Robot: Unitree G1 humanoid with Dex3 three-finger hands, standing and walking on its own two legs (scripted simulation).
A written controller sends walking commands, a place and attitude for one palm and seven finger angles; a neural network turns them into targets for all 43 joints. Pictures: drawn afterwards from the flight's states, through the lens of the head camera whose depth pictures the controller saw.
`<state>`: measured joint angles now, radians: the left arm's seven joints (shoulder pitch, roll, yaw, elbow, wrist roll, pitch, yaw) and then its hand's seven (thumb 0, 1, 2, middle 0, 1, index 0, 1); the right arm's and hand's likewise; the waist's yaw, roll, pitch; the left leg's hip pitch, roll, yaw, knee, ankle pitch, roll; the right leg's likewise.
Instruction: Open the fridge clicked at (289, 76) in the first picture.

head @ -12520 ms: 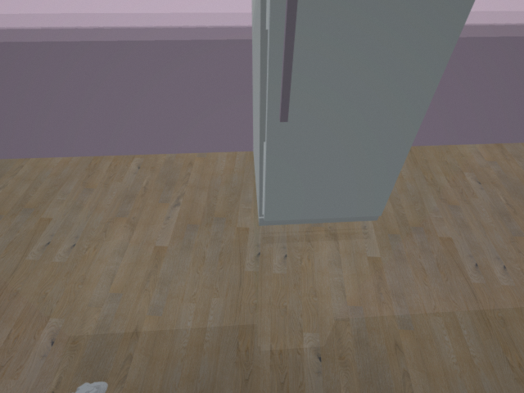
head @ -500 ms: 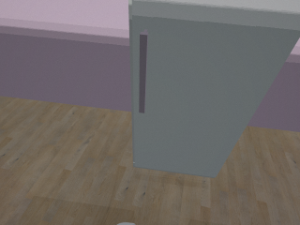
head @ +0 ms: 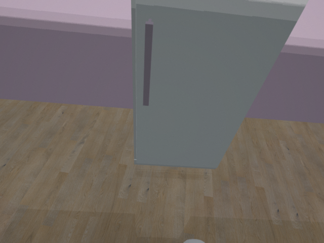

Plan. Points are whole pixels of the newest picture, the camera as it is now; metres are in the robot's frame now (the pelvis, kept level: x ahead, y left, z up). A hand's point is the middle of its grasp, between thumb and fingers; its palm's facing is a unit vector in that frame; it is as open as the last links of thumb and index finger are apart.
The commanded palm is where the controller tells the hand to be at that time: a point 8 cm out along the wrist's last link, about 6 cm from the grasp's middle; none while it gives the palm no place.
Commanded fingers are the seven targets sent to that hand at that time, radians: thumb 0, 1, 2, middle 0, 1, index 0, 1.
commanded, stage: come to a stop and stand still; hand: left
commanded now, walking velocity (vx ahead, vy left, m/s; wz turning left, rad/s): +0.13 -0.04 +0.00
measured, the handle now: (147, 67) +0.74 +0.05 +0.07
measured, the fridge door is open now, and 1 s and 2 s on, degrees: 0 0 0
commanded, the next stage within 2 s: look again from close up in 0.90 s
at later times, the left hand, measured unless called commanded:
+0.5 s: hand out of the picture +0.05 +0.12 -0.17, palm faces +0.06 -0.97 -0.22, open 7.2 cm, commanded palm none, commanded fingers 0.00 0.90 0.90 -0.20 -0.30 -0.20 -0.30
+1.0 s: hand out of the picture +0.07 +0.14 -0.18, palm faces +0.04 -0.97 -0.26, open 7.3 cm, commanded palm none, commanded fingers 0.00 0.90 0.90 -0.20 -0.30 -0.20 -0.30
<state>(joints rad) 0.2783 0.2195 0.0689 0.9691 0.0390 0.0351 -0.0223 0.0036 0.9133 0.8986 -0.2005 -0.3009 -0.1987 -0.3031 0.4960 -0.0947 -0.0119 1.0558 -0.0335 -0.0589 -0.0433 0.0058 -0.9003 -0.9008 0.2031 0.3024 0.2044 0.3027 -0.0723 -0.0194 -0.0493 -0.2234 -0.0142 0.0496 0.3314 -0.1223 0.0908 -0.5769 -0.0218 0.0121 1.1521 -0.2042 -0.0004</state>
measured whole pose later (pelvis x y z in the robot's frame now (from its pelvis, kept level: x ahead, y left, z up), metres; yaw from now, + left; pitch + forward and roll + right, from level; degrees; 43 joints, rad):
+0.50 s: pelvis +0.04 -0.06 +0.00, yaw +1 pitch +1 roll +2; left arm 0.33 0.14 0.03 0.99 0.02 -0.02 0.03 -0.01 0.94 0.90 -0.20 -0.30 -0.20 -0.30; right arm 0.32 -0.19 -0.04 1.00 -0.01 0.03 0.00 0.01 -0.91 -0.90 0.20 0.30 0.20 0.30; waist -0.01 0.01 0.00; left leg -0.44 0.02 0.03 0.81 -0.33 -0.02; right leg -0.18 -0.02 -0.04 0.38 -0.22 -0.03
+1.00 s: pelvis +0.04 -0.04 -0.02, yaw +0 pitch +0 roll +1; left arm 0.25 0.16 0.02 0.97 0.02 0.01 0.03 0.00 0.91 0.90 -0.20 -0.30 -0.20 -0.30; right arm 0.11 -0.15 -0.02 0.95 -0.01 0.03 -0.02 0.00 -0.90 -0.90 0.20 0.30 0.20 0.30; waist 0.02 0.03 0.09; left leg -0.32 0.00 0.08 0.54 -0.23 0.01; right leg -0.23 -0.02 -0.02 0.60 -0.35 -0.02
